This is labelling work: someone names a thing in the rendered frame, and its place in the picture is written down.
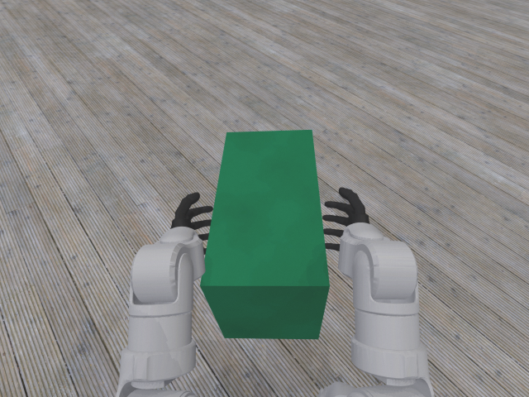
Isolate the robot left forearm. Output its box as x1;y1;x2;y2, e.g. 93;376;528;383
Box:
116;227;206;397

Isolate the robot right forearm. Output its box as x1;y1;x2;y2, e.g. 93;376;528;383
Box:
338;222;435;397

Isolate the robot right hand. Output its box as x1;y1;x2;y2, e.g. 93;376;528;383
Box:
322;187;370;251

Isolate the robot left hand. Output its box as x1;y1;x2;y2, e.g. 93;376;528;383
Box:
170;192;213;255

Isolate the carton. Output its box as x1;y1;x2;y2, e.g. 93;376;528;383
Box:
200;130;330;339

